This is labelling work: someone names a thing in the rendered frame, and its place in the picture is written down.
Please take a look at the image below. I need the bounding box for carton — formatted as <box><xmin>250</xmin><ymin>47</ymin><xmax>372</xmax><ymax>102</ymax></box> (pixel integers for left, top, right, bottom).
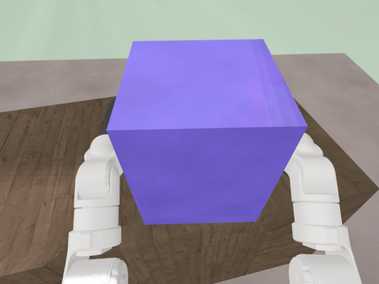
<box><xmin>107</xmin><ymin>39</ymin><xmax>308</xmax><ymax>225</ymax></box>

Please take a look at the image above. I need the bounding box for robot right forearm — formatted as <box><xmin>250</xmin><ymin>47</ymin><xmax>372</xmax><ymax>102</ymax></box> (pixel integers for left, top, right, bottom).
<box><xmin>284</xmin><ymin>133</ymin><xmax>362</xmax><ymax>284</ymax></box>

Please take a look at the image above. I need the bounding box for robot left forearm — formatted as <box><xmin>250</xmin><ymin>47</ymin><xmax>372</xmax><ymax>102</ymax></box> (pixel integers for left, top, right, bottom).
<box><xmin>62</xmin><ymin>134</ymin><xmax>123</xmax><ymax>284</ymax></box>

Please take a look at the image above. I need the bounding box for robot left upper arm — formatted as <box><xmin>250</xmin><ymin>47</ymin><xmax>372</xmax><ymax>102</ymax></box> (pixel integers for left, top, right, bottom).
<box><xmin>64</xmin><ymin>257</ymin><xmax>128</xmax><ymax>284</ymax></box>

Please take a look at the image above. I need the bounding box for pedestal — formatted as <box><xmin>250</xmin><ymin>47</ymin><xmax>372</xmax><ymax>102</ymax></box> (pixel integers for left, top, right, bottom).
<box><xmin>0</xmin><ymin>96</ymin><xmax>379</xmax><ymax>284</ymax></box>

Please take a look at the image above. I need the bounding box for robot right upper arm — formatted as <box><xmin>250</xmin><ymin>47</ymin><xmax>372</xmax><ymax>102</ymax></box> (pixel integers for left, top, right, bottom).
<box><xmin>289</xmin><ymin>254</ymin><xmax>361</xmax><ymax>284</ymax></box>

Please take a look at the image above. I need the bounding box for robot left hand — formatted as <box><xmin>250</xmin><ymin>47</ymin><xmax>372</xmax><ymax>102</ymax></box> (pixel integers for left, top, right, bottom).
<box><xmin>100</xmin><ymin>98</ymin><xmax>116</xmax><ymax>135</ymax></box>

